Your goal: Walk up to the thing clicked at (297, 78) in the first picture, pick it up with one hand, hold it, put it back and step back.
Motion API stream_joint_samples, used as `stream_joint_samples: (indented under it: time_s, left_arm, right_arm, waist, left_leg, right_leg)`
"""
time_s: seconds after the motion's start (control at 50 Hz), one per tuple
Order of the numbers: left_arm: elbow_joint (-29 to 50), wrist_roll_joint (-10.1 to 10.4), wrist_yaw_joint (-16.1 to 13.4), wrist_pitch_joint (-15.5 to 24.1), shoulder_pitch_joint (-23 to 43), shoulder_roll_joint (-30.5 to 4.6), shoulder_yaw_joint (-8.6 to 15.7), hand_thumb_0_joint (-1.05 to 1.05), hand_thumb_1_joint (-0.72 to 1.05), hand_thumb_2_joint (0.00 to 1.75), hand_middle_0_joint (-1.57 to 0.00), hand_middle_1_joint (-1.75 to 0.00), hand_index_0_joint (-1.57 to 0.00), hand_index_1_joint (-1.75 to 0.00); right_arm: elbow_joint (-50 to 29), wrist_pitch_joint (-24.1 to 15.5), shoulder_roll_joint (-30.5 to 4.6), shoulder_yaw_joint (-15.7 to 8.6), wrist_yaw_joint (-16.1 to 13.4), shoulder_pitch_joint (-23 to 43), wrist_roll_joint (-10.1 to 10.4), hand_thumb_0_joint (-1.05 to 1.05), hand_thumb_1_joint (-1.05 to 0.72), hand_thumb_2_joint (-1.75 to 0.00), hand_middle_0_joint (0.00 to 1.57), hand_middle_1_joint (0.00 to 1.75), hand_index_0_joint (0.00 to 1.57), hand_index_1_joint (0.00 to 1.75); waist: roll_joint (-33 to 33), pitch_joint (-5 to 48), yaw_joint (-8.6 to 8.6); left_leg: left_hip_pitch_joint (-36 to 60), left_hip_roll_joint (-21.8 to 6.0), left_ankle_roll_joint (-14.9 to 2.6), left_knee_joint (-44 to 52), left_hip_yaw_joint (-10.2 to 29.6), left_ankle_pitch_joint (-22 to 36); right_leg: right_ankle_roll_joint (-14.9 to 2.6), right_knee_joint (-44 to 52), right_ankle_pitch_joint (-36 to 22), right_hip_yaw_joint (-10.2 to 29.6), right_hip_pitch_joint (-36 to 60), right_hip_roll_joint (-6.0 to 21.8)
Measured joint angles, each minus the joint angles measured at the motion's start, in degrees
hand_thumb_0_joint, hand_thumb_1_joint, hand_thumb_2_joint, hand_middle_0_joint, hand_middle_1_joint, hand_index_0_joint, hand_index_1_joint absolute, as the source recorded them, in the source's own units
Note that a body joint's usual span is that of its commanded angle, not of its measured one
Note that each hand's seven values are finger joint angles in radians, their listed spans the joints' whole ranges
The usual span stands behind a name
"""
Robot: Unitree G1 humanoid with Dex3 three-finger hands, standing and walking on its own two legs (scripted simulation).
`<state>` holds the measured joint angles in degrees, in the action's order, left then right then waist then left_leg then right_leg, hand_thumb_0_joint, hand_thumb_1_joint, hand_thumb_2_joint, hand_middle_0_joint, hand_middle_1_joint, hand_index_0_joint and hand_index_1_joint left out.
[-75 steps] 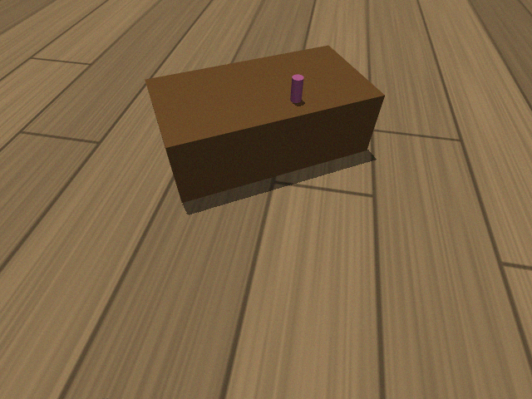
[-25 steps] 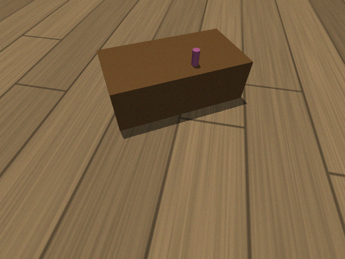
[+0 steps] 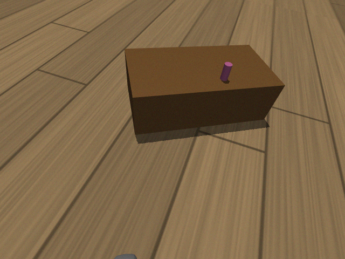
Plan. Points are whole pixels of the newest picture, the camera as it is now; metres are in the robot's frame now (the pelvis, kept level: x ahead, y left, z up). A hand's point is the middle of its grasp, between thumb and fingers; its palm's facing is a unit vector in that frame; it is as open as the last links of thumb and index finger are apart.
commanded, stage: walk up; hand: right
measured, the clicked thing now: (226, 71) +1.29 -0.39 -0.33
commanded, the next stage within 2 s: none
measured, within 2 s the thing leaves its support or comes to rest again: neither
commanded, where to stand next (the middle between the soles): +0.83 -0.26 m, yaw +12 degrees
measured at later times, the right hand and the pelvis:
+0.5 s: hand (289, 203) +0.31 -0.37 -0.14, palm faces -0.12 +0.91 -0.39, open 7.4 cm; pelvis +0.24 -0.10 +0.00, yaw +5 degrees
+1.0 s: hand (279, 130) +0.57 -0.41 -0.10, palm faces -0.12 +0.87 -0.47, open 7.4 cm; pelvis +0.46 -0.14 +0.01, yaw +7 degrees
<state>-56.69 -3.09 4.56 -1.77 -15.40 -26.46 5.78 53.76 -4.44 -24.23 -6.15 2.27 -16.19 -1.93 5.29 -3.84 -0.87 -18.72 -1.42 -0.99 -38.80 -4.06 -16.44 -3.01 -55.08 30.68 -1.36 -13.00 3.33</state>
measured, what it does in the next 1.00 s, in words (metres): walks ahead: right foot, then left foot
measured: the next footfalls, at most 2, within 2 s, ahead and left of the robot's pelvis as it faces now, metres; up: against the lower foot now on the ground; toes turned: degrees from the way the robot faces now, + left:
right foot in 0.36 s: +0.35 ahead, -0.20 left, +0.00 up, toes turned -1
left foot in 0.82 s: +0.53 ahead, +0.01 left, +0.00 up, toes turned +13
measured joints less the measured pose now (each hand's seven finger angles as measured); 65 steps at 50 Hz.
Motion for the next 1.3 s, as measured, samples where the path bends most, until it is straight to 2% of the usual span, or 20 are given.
stream_joint_samples:
  time_s: [0.06, 0.18, 0.3, 0.38, 0.42, 0.48, 0.52, 0.6, 0.72, 0.82, 0.84, 0.9, 0.96, 1.02, 1.1, 1.18, 1.2, 1.22, 1.24, 1.3]
  left_arm:
    - [0.64, 0.81, 0.50, 0.33, 1.07, 0.32, -0.66, 0.01, 0.91, 0.89, -0.20, -0.30, -0.20, -0.30]
    - [3.61, 1.00, 2.01, 1.32, 2.36, 0.50, -0.71, 0.01, 0.91, 0.89, -0.20, -0.30, -0.20, -0.30]
    - [4.58, 0.91, 2.78, 0.93, 3.35, 0.20, -0.20, 0.01, 0.91, 0.89, -0.20, -0.30, -0.20, -0.30]
    - [5.37, 1.24, 2.42, 1.71, 4.98, 0.84, 0.32, 0.01, 0.91, 0.89, -0.20, -0.30, -0.20, -0.30]
    - [6.42, 1.14, 1.89, 3.02, 6.40, 2.52, 0.40, 0.01, 0.91, 0.89, -0.20, -0.30, -0.20, -0.30]
    - [8.58, 1.85, 1.09, 4.38, 5.83, 3.93, -0.33, 0.00, 0.91, 0.89, -0.20, -0.30, -0.20, -0.30]
    - [9.07, 2.17, 0.58, 4.34, 4.40, 5.01, -1.09, 0.00, 0.91, 0.89, -0.20, -0.30, -0.21, -0.30]
    - [9.11, 1.95, -0.01, 4.68, 0.57, 5.55, -1.97, 0.00, 0.90, 0.89, -0.21, -0.30, -0.21, -0.30]
    - [10.42, 1.10, -0.08, 4.36, -3.36, 3.53, -1.77, 0.00, 0.90, 0.89, -0.21, -0.30, -0.21, -0.30]
    - [11.20, 1.26, -0.16, 3.01, -5.66, 1.47, -1.75, 0.01, 0.90, 0.89, -0.21, -0.30, -0.21, -0.30]
    - [10.92, 1.41, -0.43, 2.55, -5.52, 1.45, -1.63, 0.01, 0.90, 0.89, -0.21, -0.30, -0.21, -0.30]
    - [10.28, 1.54, -0.74, 1.05, -5.08, 2.44, -2.19, 0.01, 0.91, 0.89, -0.20, -0.30, -0.21, -0.30]
    - [10.05, 1.67, -0.45, 0.72, -4.31, 1.82, -2.28, 0.01, 0.91, 0.89, -0.20, -0.30, -0.21, -0.30]
    - [11.12, 1.96, 0.17, 0.97, -2.69, 0.88, -1.45, 0.01, 0.91, 0.89, -0.20, -0.30, -0.21, -0.30]
    - [12.08, 1.98, 1.35, 1.09, -0.93, 0.18, -0.63, 0.01, 0.91, 0.89, -0.20, -0.30, -0.20, -0.30]
    - [11.05, 1.83, 2.23, 1.16, -0.51, -0.17, -0.20, 0.00, 0.91, 0.89, -0.20, -0.30, -0.20, -0.30]
    - [10.78, 1.69, 2.28, 1.36, -0.83, -0.36, -0.06, 0.00, 0.91, 0.89, -0.20, -0.30, -0.20, -0.30]
    - [10.32, 1.50, 2.15, 1.70, -0.94, -0.13, 0.18, 0.00, 0.91, 0.89, -0.20, -0.30, -0.20, -0.30]
    - [9.99, 1.22, 1.94, 2.14, -0.89, 0.41, 0.30, 0.00, 0.91, 0.89, -0.20, -0.30, -0.21, -0.30]
    - [10.34, 1.11, 0.92, 3.47, -1.55, 1.55, -0.29, 0.00, 0.91, 0.89, -0.20, -0.30, -0.21, -0.30]
  right_arm:
    - [-0.19, 0.25, 0.84, 1.11, -0.23, -1.83, 0.55, 0.01, -0.90, -0.90, 0.21, 0.30, 0.20, 0.30]
    - [-0.87, -0.57, 2.16, 2.72, -0.21, -5.48, 1.19, 0.01, -0.90, -0.90, 0.21, 0.30, 0.20, 0.30]
    - [-2.05, -1.31, 1.96, 3.17, -0.34, -7.35, 1.36, 0.01, -0.90, -0.90, 0.21, 0.30, 0.20, 0.30]
    - [-2.71, -0.82, 0.66, 3.08, -1.03, -7.49, 1.15, 0.01, -0.90, -0.90, 0.21, 0.30, 0.21, 0.30]
    - [-2.34, 0.06, -0.18, 2.83, -1.84, -6.15, 1.31, 0.01, -0.90, -0.90, 0.21, 0.30, 0.20, 0.30]
    - [-2.16, 0.98, 0.11, 3.46, -2.57, -3.76, 1.72, 0.01, -0.90, -0.90, 0.21, 0.30, 0.20, 0.30]
    - [-2.60, 0.72, -0.34, 3.57, -2.40, -2.32, 2.19, 0.01, -0.90, -0.90, 0.21, 0.30, 0.20, 0.30]
    - [-4.83, 0.02, -1.08, 3.09, -1.58, -0.58, 2.15, 0.01, -0.90, -0.90, 0.21, 0.30, 0.20, 0.30]
    - [-5.77, 0.47, -0.19, 2.85, -0.64, 0.51, 1.78, 0.01, -0.90, -0.90, 0.21, 0.30, 0.20, 0.30]
    - [-6.46, -0.52, 0.98, 2.93, -1.00, -0.13, 1.55, 0.01, -0.90, -0.90, 0.21, 0.30, 0.20, 0.30]
    - [-6.77, -0.90, 1.26, 2.87, -1.38, 0.12, 1.06, 0.01, -0.90, -0.90, 0.21, 0.30, 0.20, 0.30]
    - [-8.32, -1.30, 1.27, 3.17, -2.26, 0.18, 1.34, 0.01, -0.90, -0.90, 0.21, 0.30, 0.20, 0.30]
    - [-8.62, -1.43, 2.17, 3.77, -2.96, -0.72, 2.00, 0.01, -0.90, -0.90, 0.21, 0.30, 0.20, 0.30]
    - [-8.16, -1.84, 2.18, 4.46, -2.73, -2.61, 1.95, 0.01, -0.90, -0.90, 0.21, 0.30, 0.20, 0.30]
    - [-7.20, -1.86, 0.86, 4.48, -2.04, -4.12, 1.47, 0.01, -0.90, -0.90, 0.21, 0.30, 0.20, 0.30]
    - [-6.21, -1.28, -1.38, 3.70, -1.61, -4.69, 1.14, 0.01, -0.90, -0.90, 0.21, 0.30, 0.21, 0.30]
    - [-5.90, -0.91, -1.96, 3.46, -1.63, -4.87, 1.05, 0.01, -0.89, -0.90, 0.21, 0.30, 0.21, 0.30]
    - [-5.46, -0.46, -2.74, 3.11, -1.78, -4.79, 0.90, 0.01, -0.89, -0.90, 0.21, 0.30, 0.21, 0.30]
    - [-4.91, 0.09, -3.56, 2.64, -2.07, -4.59, 0.77, 0.01, -0.90, -0.90, 0.21, 0.30, 0.21, 0.30]
    - [-2.79, 1.79, -3.74, 2.21, -3.14, -3.60, 1.13, 0.01, -0.90, -0.90, 0.21, 0.30, 0.20, 0.30]
  waist:
    - [0.37, 0.07, 0.88]
    - [-0.09, -0.05, 1.49]
    - [-1.40, 0.45, 1.93]
    - [-3.58, 0.54, 1.86]
    - [-6.93, -1.15, 1.55]
    - [-5.66, -1.97, -0.13]
    - [-5.76, -1.96, -0.80]
    - [-6.49, -1.47, -1.61]
    - [-5.30, -2.39, -2.73]
    - [-1.96, -2.49, -3.08]
    - [-0.63, -2.98, -2.78]
    - [-0.61, -3.28, -1.27]
    - [0.16, -2.65, 0.24]
    - [0.69, -2.23, 0.85]
    - [0.31, -1.99, 0.78]
    - [-1.36, -0.53, 1.51]
    - [-1.87, 0.22, 1.55]
    - [-3.29, 0.58, 1.45]
    - [-5.43, 0.51, 1.50]
    - [-7.03, 0.75, 0.06]
  left_leg:
    - [4.16, 0.84, -0.66, 3.95, 0.69, -0.37]
    - [11.40, 1.07, 0.13, 10.94, 2.58, -0.74]
    - [16.62, -0.49, 2.81, 12.27, 3.66, -5.36]
    - [18.21, -3.34, 4.76, 8.04, 4.53, -11.32]
    - [14.29, -6.21, 2.04, -4.38, 6.96, -11.29]
    - [4.23, -2.12, -0.65, -25.46, 7.69, -10.77]
    - [-1.46, -1.03, -1.52, -30.60, 6.70, -7.60]
    - [-9.04, -1.58, -1.32, -25.68, 5.83, -2.25]
    - [-11.71, -2.75, 0.26, -7.57, 2.74, 1.72]
    - [-5.66, -0.47, -1.37, 3.58, -0.76, 7.79]
    - [-5.56, 0.41, -1.48, 1.71, -1.37, 6.39]
    - [-4.29, -0.24, -1.50, -1.80, -1.37, 1.87]
    - [-0.21, -1.12, -0.34, 1.08, -0.96, 1.35]
    - [2.74, -2.01, 0.88, 3.64, 0.02, 1.15]
    - [5.23, -3.72, 1.96, 4.65, 0.40, -0.51]
    - [6.18, -5.83, 2.78, 2.66, 1.07, -4.29]
    - [6.02, -6.51, 2.53, 1.19, 1.36, -5.92]
    - [5.57, -7.88, 1.56, -1.18, 2.06, -8.03]
    - [4.55, -9.23, -0.18, -4.92, 3.78, -10.72]
    - [-2.08, -4.87, -1.08, -22.14, 6.95, -13.34]
  right_leg:
    - [0.63, -6.60, -4.69, 0.50, -7.51, -0.77]
    - [2.85, 1.86, -13.97, 1.74, -16.28, 2.64]
    - [2.74, 14.60, -20.89, 2.42, -16.67, 4.46]
    - [2.30, 19.31, -22.59, -0.11, -13.08, 2.31]
    - [2.60, 16.16, -19.64, -2.84, -11.85, 0.01]
    - [1.77, 15.32, -15.98, -2.97, -9.28, 0.55]
    - [1.37, 18.72, -15.98, -3.49, -5.75, 0.21]
    - [0.31, 24.55, -15.66, -4.75, 0.04, -2.03]
    - [-0.93, 26.32, -11.31, -7.24, 5.51, -4.89]
    - [-0.84, 17.35, -2.26, -8.17, 6.43, -4.02]
    - [-0.98, 11.50, -1.48, -7.09, 4.63, -2.79]
    - [0.32, -7.86, -0.73, -1.31, -3.75, -4.34]
    - [1.04, -15.02, -4.32, 2.02, -10.95, -3.02]
    - [1.79, -10.61, -7.77, 3.85, -15.31, 0.30]
    - [2.62, 2.51, -11.99, 4.08, -16.62, 4.02]
    - [2.13, 12.99, -15.30, 2.36, -13.30, 4.72]
    - [2.06, 14.72, -15.57, 1.50, -11.71, 4.32]
    - [3.28, 14.33, -16.41, 0.66, -11.16, 3.22]
    - [3.95, 12.57, -15.15, -0.82, -10.84, 1.87]
    - [3.62, 10.03, -11.52, -2.57, -9.86, 1.07]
